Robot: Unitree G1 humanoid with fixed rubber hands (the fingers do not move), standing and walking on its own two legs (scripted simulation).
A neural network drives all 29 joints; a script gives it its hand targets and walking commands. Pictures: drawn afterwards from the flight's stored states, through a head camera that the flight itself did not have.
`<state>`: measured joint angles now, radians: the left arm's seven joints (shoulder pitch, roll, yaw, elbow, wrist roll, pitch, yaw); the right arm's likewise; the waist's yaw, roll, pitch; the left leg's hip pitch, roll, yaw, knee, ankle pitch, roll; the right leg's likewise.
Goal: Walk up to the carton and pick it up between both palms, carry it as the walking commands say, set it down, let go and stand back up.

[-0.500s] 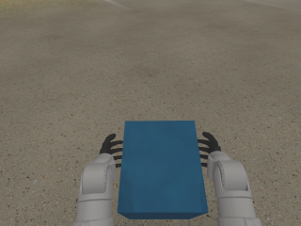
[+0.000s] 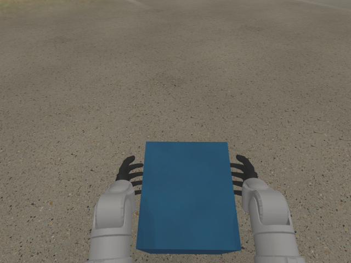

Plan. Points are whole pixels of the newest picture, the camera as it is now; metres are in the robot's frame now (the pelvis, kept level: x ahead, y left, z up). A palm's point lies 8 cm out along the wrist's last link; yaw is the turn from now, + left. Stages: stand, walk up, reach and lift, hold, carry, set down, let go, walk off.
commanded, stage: carry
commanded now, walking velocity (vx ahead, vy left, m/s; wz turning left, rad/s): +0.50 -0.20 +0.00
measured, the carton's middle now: (185, 202) +0.30 +0.01 -0.03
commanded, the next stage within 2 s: none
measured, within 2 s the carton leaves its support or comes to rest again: neither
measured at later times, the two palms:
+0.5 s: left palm (151, 131) +0.43 +0.10 +0.10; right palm (253, 126) +0.44 -0.17 +0.11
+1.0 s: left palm (184, 80) +0.76 +0.00 +0.07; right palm (254, 78) +0.76 -0.27 +0.07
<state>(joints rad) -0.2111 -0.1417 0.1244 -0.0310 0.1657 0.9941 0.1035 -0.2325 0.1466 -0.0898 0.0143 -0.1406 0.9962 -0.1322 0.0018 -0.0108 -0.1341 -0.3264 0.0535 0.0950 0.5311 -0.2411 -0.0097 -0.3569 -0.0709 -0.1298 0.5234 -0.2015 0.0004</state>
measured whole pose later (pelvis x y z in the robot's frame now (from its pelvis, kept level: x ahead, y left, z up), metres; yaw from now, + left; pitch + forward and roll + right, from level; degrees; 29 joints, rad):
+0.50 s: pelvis +0.14 -0.04 +0.01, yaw +1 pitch +5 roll +0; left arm -0.38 -0.19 0.16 -0.12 0.19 1.24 0.21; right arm -0.41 0.20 -0.15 -0.10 -0.08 1.27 -0.36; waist -0.01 -0.02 -0.13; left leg -0.45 0.09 0.18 0.62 -0.32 -0.03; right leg -0.08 0.02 -0.17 0.31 -0.32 -0.05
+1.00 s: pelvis +0.45 -0.14 +0.00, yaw +1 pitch +5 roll -2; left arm -0.37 -0.18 0.13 -0.14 0.17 1.21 0.18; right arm -0.38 0.19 -0.18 -0.14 -0.10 1.22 -0.29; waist 0.02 0.03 -0.04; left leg -0.28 0.18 0.06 1.07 -0.49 -0.08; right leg -0.41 -0.04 -0.25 0.48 -0.17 -0.06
